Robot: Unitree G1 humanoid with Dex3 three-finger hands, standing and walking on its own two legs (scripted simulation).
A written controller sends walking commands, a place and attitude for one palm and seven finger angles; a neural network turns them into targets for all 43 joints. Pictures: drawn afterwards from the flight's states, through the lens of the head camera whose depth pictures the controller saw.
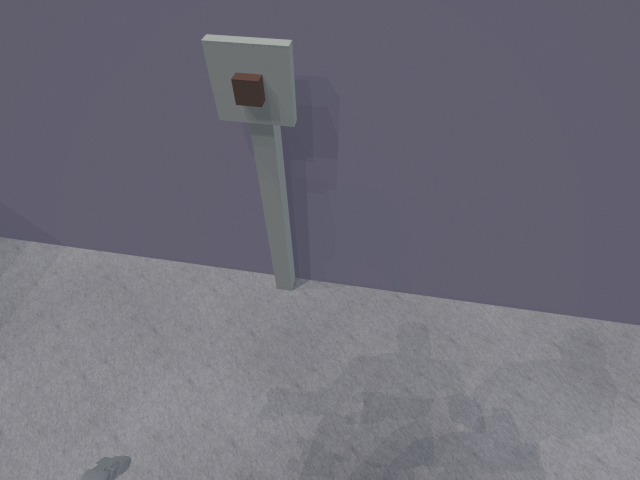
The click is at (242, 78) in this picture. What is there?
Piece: button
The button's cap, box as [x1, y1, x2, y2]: [231, 73, 264, 106]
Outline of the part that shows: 235,73 231,80 236,104 261,106 264,101 261,75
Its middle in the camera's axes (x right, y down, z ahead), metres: -0.15 -0.32 +0.82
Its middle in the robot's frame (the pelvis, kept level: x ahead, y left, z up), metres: +0.83 +0.20 +0.06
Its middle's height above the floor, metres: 0.83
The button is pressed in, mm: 0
